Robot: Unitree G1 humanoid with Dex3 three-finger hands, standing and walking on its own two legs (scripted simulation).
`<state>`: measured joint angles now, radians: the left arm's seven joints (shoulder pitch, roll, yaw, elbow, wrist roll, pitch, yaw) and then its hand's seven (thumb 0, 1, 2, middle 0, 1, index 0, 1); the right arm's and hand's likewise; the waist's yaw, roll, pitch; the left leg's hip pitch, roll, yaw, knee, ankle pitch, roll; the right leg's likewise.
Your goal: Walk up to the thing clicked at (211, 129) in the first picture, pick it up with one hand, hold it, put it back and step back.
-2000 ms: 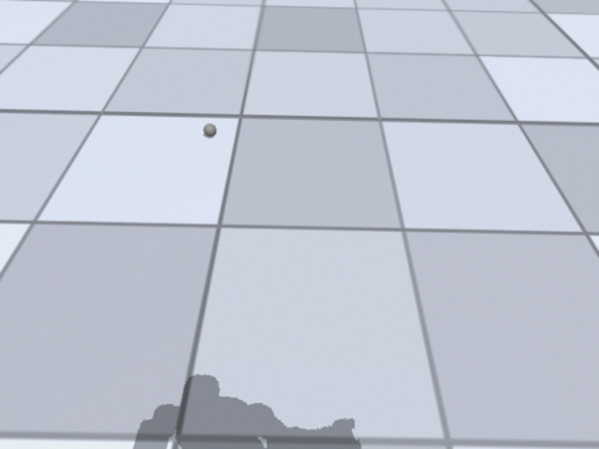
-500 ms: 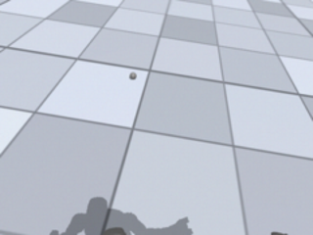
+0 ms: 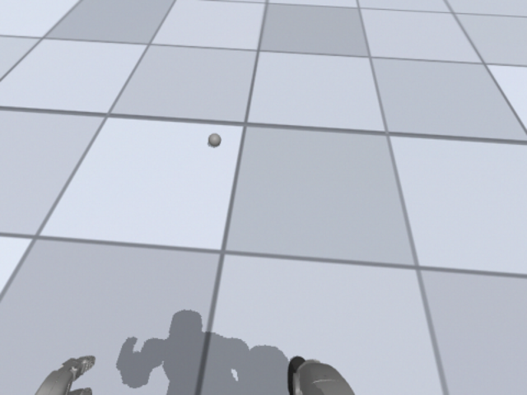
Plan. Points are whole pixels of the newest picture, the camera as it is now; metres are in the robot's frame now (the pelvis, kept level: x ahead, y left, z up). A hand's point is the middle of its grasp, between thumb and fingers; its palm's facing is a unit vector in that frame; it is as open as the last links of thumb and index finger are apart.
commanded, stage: walk up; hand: left
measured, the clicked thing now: (214, 139) +1.37 +0.17 -0.72
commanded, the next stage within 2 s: none
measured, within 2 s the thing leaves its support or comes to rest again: neither
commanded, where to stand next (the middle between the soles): +1.01 -0.06 m, yaw +1 degrees
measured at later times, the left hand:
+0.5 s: hand (105, 303) +0.31 +0.29 -0.16, palm faces +0.01 -0.94 -0.34, open 7.4 cm
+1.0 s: hand (162, 168) +0.62 +0.21 -0.11, palm faces -0.09 -0.92 -0.39, open 7.4 cm
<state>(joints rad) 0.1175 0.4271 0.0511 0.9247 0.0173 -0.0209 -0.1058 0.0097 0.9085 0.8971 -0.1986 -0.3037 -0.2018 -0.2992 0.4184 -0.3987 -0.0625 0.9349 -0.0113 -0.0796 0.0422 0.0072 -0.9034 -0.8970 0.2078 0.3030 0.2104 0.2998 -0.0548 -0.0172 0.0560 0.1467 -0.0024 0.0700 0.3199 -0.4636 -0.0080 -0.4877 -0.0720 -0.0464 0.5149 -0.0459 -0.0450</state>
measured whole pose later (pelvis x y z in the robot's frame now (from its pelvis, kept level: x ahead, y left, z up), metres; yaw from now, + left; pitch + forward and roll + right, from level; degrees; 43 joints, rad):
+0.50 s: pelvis +0.29 +0.01 -0.01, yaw +0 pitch -2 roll -1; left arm 0.34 0.45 0.07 0.89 0.01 -0.05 -0.05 0.01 0.91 0.90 -0.20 -0.30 -0.20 -0.30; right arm 0.21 -0.39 -0.07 0.85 -0.04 -0.09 0.07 0.00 -0.91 -0.90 0.20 0.30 0.21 0.30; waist 0.05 -0.06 0.07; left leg -0.45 0.04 0.09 0.67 -0.18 0.03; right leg -0.11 -0.05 -0.03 0.80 -0.51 -0.03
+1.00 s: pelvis +0.51 -0.05 +0.00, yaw -1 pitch -3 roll +0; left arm 0.20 0.39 0.06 0.88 0.02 -0.06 -0.09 0.01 0.91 0.90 -0.20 -0.30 -0.20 -0.30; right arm 0.37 -0.44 -0.07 0.87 0.00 -0.06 0.03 0.01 -0.91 -0.90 0.21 0.30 0.21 0.30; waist -0.04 0.06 0.08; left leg -0.09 0.12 0.07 0.72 -0.48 0.01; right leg -0.40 -0.04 -0.07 0.64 -0.19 -0.02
